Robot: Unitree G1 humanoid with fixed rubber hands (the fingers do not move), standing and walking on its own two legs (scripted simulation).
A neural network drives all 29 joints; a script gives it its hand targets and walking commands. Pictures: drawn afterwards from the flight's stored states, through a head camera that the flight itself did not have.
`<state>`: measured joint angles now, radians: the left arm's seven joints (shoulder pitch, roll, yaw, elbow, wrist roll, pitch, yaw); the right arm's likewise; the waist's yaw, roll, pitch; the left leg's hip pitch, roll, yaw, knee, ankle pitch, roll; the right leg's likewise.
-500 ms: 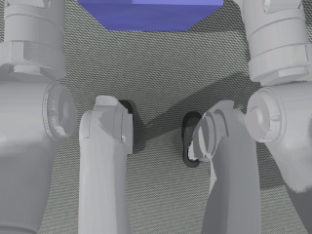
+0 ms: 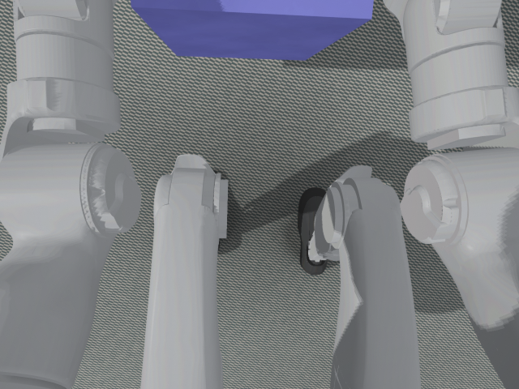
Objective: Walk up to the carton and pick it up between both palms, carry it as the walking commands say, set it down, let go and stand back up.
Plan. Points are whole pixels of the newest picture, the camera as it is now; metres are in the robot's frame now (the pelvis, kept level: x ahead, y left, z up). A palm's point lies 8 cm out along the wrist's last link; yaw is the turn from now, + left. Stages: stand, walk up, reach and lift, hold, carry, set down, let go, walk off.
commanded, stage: reach and lift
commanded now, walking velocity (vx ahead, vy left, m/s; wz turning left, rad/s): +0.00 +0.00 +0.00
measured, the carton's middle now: out of the picture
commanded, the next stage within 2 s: none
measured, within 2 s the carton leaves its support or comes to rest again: neither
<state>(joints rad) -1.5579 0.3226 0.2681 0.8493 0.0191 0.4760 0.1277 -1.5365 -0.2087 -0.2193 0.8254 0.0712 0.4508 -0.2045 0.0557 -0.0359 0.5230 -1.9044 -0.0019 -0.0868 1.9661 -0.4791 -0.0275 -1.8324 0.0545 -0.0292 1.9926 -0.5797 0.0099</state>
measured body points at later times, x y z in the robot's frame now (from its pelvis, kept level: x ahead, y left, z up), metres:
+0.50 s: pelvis -0.01 +0.00 +0.05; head +0.31 +0.04 +0.34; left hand +0.56 +0.21 -0.02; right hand +0.57 -0.09 -0.02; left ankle +0.15 +0.13 -0.41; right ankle +0.13 -0.12 -0.41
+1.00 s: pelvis -0.01 +0.00 +0.10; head +0.29 +0.04 +0.42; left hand +0.53 +0.21 +0.04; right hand +0.55 -0.09 +0.04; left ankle +0.15 +0.13 -0.41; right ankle +0.13 -0.12 -0.41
